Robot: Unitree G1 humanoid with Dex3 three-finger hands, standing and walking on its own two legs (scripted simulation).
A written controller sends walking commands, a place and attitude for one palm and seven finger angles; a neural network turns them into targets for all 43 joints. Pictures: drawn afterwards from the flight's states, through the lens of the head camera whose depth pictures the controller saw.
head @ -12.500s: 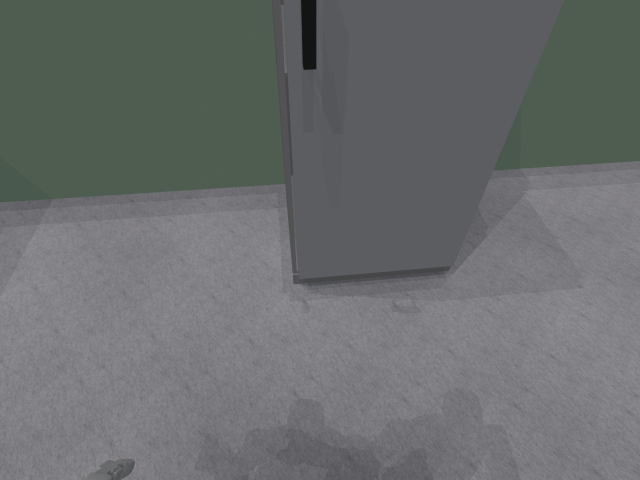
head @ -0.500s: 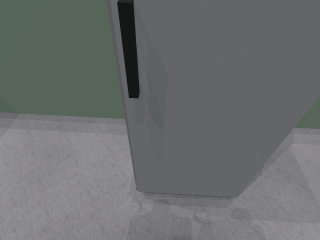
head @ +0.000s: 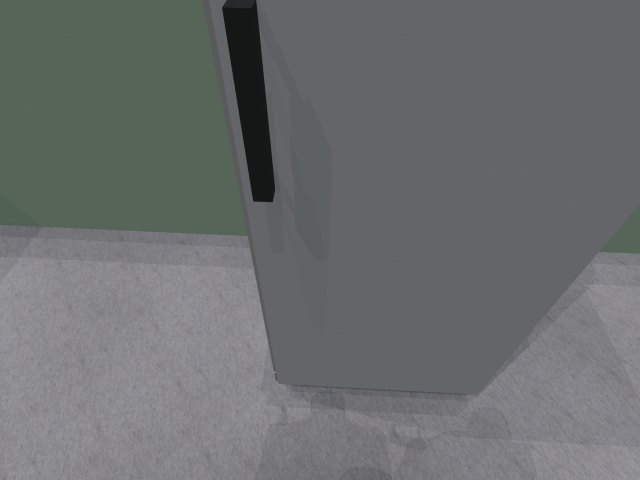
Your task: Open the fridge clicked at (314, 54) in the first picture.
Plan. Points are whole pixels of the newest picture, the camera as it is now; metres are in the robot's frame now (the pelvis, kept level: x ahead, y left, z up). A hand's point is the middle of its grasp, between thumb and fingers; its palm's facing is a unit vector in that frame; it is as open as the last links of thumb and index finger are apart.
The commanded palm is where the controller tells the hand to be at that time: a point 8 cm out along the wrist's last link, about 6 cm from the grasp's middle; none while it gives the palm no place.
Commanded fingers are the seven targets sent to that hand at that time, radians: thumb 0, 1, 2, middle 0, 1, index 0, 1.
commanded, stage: look again from close up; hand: left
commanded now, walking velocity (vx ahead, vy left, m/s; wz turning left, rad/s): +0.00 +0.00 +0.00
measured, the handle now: (257, 108) +0.47 +0.11 +0.24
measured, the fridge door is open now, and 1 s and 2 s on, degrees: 0 0 0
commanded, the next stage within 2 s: raise the hand to about handle height in 0.38 s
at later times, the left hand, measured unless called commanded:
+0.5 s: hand out of the picture -0.02 +0.14 -0.18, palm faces +0.05 -0.99 -0.15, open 7.4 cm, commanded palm +0.10 +0.19 -0.07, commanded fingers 0.00 0.85 0.88 -0.20 -0.33 -0.20 -0.33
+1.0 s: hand (162, 457) +0.15 +0.19 +0.00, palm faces +0.20 -0.98 -0.08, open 9.1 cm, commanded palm +0.14 +0.23 +0.04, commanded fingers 0.00 0.27 0.63 -0.25 -0.70 -0.25 -0.70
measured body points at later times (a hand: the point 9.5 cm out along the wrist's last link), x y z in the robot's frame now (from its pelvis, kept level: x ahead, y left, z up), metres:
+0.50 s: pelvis +0.01 -0.01 +0.00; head +0.02 -0.01 +0.45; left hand -0.02 +0.19 -0.16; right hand -0.01 -0.20 -0.16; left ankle -0.01 +0.09 -0.74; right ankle +0.04 -0.11 -0.74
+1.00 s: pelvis +0.01 -0.03 -0.04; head +0.02 -0.01 +0.41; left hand +0.13 +0.24 +0.01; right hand +0.25 -0.27 -0.05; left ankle -0.01 +0.09 -0.74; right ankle +0.04 -0.11 -0.74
